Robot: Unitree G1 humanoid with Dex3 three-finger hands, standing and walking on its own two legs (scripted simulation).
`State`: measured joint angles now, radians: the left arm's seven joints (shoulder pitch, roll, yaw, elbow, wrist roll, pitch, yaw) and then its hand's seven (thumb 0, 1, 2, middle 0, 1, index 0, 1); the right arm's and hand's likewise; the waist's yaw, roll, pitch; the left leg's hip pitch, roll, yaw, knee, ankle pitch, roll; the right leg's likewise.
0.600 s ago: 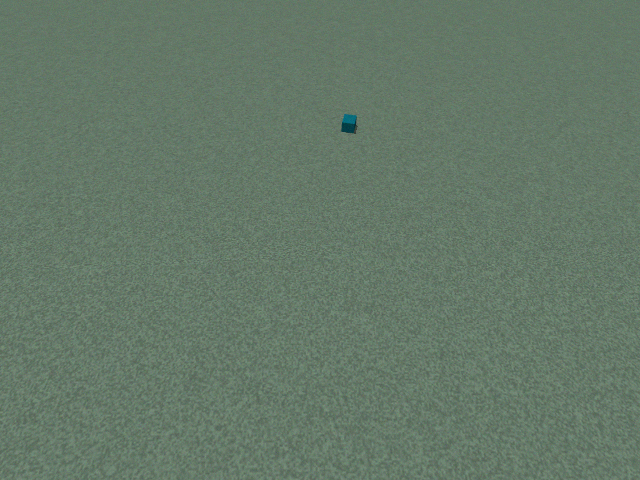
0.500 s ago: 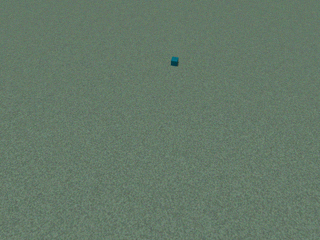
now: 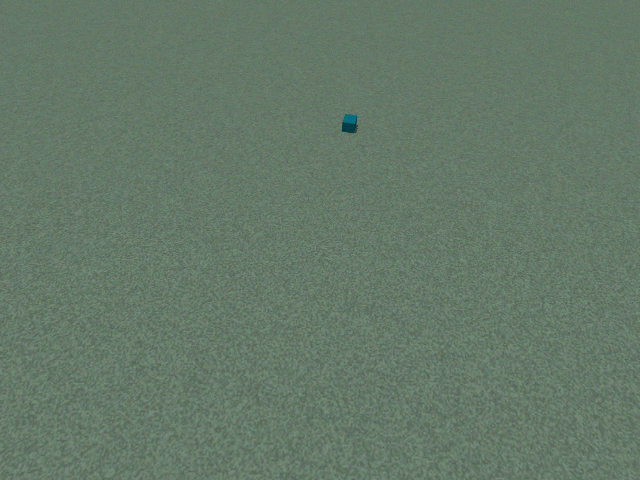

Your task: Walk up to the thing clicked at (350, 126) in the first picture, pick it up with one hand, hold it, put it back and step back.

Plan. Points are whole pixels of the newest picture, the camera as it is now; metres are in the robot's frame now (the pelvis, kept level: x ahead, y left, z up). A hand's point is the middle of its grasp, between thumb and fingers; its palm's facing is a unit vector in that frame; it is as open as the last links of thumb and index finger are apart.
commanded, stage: stand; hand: left
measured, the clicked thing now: (349, 123) +1.93 -0.23 -0.75
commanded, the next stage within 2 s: walk up in 0.52 s
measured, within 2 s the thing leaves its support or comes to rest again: neither
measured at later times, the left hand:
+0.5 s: hand out of the picture +0.07 +0.25 -0.16, palm faces -0.03 -0.94 -0.34, open 7.4 cm
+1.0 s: hand (193, 422) +0.22 +0.18 -0.13, palm faces -0.13 -0.90 -0.42, open 7.4 cm
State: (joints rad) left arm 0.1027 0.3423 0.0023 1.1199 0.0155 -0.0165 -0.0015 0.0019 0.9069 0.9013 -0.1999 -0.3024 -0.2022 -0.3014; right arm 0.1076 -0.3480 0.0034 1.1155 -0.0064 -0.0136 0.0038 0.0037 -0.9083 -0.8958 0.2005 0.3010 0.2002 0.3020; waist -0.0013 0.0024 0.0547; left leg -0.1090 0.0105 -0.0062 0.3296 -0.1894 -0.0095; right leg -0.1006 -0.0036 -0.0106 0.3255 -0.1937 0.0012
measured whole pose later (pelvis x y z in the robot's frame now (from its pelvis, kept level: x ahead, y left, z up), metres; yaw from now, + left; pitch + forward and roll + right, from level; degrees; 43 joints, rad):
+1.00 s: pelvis +0.12 -0.09 -0.02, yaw -10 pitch -3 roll -1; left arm 0.28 0.40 0.08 0.95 0.02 -0.07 -0.07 0.00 0.91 0.90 -0.20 -0.30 -0.20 -0.30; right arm 0.20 -0.48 -0.09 1.00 -0.02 -0.03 0.08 0.01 -0.91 -0.90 0.20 0.30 0.20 0.30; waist 0.02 0.09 0.03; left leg -0.40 0.09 0.01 1.09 -0.34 0.02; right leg -0.24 0.00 -0.06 0.55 -0.26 -0.03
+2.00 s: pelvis +0.63 -0.19 -0.01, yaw -17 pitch -2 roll -2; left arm 0.31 0.41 0.05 0.90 0.01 -0.11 -0.05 0.00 0.90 0.90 -0.20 -0.30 -0.21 -0.30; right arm 0.22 -0.44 -0.07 0.90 -0.02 -0.04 0.10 0.01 -0.91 -0.90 0.20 0.30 0.20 0.30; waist 0.03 0.06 0.06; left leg -0.53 0.13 0.01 0.74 -0.21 0.00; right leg -0.15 -0.02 -0.10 0.46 -0.29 -0.02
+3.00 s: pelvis +1.07 -0.23 -0.03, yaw -16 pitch -2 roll +0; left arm 0.34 0.46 0.05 0.94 0.01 -0.06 -0.03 0.00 0.90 0.90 -0.20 -0.30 -0.20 -0.30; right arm 0.26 -0.45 -0.09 0.89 -0.03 -0.07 0.08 0.00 -0.91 -0.90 0.20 0.30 0.20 0.30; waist 0.01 -0.02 0.04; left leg -0.39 0.06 0.08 0.67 -0.23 0.01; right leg -0.26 -0.09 -0.03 0.85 -0.46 -0.03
